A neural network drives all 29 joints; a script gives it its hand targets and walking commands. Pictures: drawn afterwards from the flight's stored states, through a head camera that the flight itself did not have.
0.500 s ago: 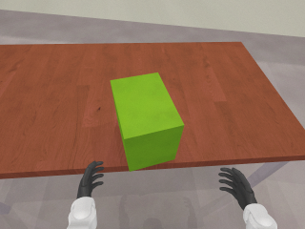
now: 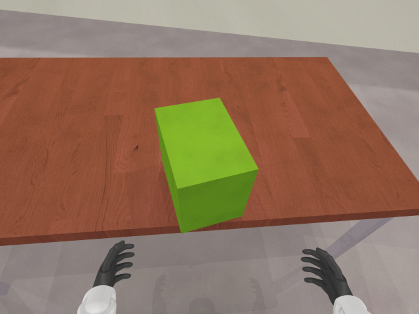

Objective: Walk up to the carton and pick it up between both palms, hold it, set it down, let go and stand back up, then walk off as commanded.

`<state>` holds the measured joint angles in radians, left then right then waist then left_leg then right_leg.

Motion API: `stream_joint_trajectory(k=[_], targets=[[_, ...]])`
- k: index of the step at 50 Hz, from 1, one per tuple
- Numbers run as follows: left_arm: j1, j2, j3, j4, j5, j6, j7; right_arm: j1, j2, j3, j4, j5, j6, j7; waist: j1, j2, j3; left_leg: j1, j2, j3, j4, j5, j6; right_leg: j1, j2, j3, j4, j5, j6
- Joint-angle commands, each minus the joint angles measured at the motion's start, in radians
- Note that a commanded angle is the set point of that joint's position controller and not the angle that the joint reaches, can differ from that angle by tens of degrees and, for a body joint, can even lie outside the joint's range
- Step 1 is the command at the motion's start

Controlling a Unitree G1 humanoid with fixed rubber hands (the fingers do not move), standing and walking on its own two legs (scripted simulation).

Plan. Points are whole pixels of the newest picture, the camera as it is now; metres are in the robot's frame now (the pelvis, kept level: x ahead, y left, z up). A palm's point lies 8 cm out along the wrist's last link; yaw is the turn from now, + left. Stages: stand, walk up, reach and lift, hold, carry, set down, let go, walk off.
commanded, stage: set down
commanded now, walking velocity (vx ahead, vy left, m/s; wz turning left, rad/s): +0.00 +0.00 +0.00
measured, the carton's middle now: (200, 165) +0.46 +0.03 -0.03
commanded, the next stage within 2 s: let go in 0.02 s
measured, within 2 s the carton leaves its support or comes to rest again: neither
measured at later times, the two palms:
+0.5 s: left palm (100, 288) +0.19 +0.22 -0.08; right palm (332, 295) +0.18 -0.23 -0.07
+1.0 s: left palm out of the picture +0.15 +0.29 -0.08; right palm out of the picture +0.15 -0.25 -0.07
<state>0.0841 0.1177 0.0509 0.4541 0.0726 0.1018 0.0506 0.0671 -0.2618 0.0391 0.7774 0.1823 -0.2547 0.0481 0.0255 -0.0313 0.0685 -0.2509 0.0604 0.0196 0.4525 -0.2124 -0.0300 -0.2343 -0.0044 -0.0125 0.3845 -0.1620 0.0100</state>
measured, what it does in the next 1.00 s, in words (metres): stands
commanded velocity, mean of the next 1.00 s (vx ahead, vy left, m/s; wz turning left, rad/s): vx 0.00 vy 0.00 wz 0.00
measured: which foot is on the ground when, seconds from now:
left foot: down 0.00-1.00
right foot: down 0.00-1.00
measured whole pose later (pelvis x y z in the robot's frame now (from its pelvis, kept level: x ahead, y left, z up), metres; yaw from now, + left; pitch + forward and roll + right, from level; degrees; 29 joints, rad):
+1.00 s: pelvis +0.02 +0.00 +0.00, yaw +0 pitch +1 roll -1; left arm 0.21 0.34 0.05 0.75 0.07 -0.04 -0.02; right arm 0.22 -0.22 -0.07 0.78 0.08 -0.08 0.01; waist 0.01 -0.03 -0.13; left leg -0.23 0.06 0.02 0.45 -0.24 -0.02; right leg -0.21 -0.01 -0.01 0.39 -0.19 0.02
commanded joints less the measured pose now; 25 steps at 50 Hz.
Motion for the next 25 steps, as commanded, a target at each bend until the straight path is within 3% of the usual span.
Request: stream_joint_trajectory(k=[1,8,16,25], targets=[[0.023,0.073,-0.020,-0.076,-0.052,-0.017,-0.019,0.064,-0.046,-0.071,-0.133,-0.160,-0.014,-0.028,-0.056,-0.033,-0.188,0.268,-0.080,0.046,-0.086,0.072,0.023,0.134,0.011,-0.041,-0.116,-0.007,-0.027],[0.040,0.114,-0.019,-0.012,-0.046,0.007,-0.050,0.094,-0.004,-0.068,-0.062,-0.192,-0.015,-0.052,-0.068,-0.004,-0.172,0.277,-0.087,0.054,-0.086,0.066,0.011,0.139,0.011,-0.033,-0.116,0.013,-0.025],[0.070,0.110,-0.021,-0.037,-0.049,-0.004,-0.047,0.091,-0.022,-0.074,-0.070,-0.189,-0.042,-0.046,-0.061,0.020,-0.202,0.312,-0.085,0.049,-0.069,0.149,-0.004,0.138,0.022,-0.045,-0.110,0.073,-0.030],[0.069,0.109,-0.031,-0.061,-0.051,-0.015,-0.041,0.065,-0.031,-0.081,-0.065,-0.178,-0.044,-0.036,-0.062,0.045,-0.190,0.319,-0.083,0.043,-0.063,0.151,-0.007,0.113,0.021,-0.050,-0.114,0.057,-0.042]])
